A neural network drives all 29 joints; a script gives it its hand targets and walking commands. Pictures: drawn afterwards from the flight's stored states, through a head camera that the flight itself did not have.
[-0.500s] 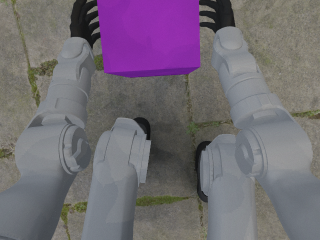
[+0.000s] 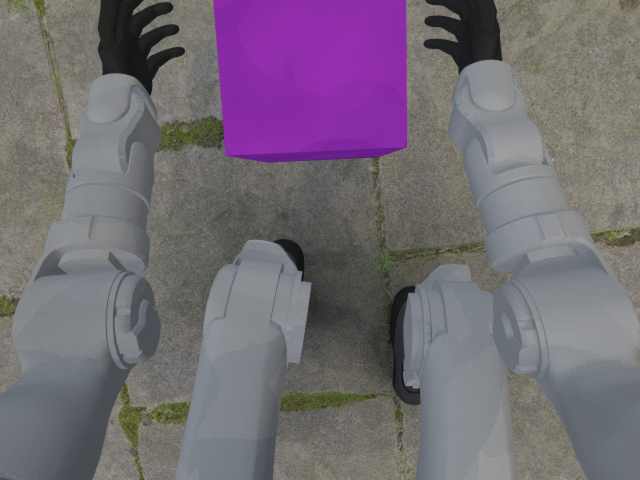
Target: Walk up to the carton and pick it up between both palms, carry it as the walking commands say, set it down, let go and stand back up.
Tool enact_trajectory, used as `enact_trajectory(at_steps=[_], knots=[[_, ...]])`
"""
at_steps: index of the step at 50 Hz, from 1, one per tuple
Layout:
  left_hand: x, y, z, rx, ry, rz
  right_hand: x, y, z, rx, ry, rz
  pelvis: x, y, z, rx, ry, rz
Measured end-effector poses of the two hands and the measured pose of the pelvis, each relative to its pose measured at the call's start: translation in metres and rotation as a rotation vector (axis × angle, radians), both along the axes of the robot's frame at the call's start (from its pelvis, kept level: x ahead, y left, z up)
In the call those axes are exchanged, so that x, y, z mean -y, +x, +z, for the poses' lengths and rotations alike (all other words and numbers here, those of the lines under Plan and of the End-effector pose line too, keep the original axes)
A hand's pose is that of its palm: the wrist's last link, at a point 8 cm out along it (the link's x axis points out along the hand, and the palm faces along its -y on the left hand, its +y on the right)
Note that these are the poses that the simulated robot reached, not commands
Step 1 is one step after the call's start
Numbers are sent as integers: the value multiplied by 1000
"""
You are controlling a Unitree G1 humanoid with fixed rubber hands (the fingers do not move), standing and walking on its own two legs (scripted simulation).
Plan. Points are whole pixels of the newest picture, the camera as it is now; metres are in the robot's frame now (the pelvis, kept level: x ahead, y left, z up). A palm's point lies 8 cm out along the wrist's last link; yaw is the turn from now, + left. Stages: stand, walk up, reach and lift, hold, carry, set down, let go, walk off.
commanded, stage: set down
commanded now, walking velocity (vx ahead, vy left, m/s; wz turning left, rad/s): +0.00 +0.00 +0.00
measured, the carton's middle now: (317, 93) +0.50 +0.10 -0.28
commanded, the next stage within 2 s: let go in 1.12 s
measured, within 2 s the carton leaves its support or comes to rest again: neither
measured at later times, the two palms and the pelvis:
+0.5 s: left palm out of the picture +0.47 +0.29 +0.00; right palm out of the picture +0.54 -0.06 +0.00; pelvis +0.02 +0.01 +0.11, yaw +0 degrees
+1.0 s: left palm out of the picture +0.46 +0.29 +0.16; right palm out of the picture +0.54 -0.06 +0.15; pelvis +0.05 +0.01 +0.25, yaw +1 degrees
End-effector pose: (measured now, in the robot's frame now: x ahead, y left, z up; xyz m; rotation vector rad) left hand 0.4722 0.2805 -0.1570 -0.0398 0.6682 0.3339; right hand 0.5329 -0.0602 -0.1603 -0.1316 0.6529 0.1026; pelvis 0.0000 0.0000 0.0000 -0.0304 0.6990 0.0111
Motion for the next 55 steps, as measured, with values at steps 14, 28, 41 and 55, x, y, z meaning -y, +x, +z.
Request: enact_trajectory(at_steps=[14, 28, 41, 55], knots=[[-5, -6, 94, 25, 1, -11, 1, 4, 100, 14, -19, -21, -5, 6, 60, -58, -21, 18], [-7, -7, 175, 43, 11, -12, 3, 5, 177, 31, -8, -28, -5, 21, 127, -90, -17, 23], [-9, -8, 262, 46, 3, -21, 1, 3, 262, 27, -2, -23, -7, 39, 208, -76, -13, 29], [-7, -9, 320, 30, 12, -31, 3, 3, 321, 15, -26, -11, -11, 51, 266, -43, -7, 27]])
